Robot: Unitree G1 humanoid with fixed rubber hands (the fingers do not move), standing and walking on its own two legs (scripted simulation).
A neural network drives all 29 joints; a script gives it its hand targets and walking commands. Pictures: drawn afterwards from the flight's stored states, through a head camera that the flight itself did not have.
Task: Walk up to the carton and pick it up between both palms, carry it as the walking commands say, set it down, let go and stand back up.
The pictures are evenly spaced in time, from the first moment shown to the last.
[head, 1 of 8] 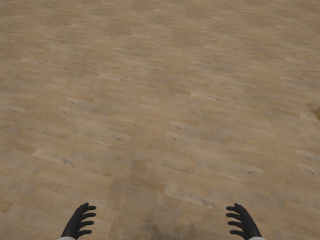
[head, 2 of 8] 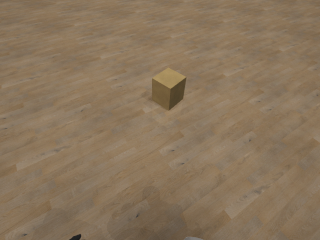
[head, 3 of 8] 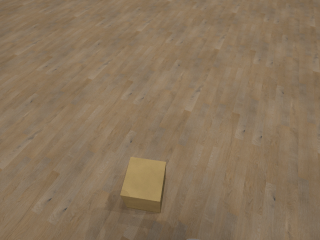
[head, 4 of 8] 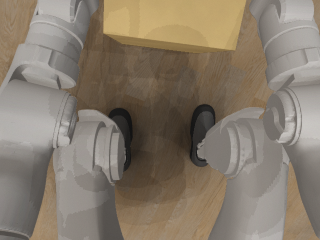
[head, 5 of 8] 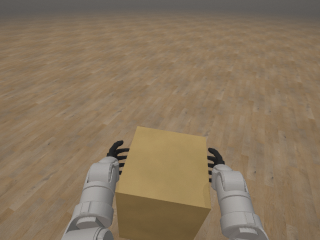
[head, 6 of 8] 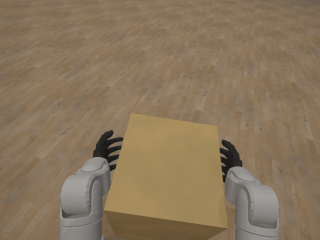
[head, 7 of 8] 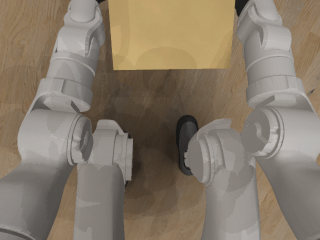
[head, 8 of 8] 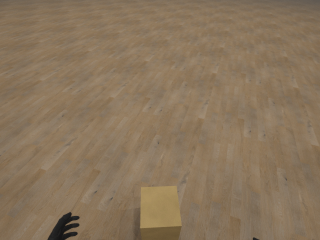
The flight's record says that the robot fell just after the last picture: no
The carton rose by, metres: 0.67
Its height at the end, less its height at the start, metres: +0.00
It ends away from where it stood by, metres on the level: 1.63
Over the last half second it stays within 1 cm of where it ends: yes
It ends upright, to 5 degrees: yes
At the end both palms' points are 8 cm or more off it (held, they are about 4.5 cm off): yes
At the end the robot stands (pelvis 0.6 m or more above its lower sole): yes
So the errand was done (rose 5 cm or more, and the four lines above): yes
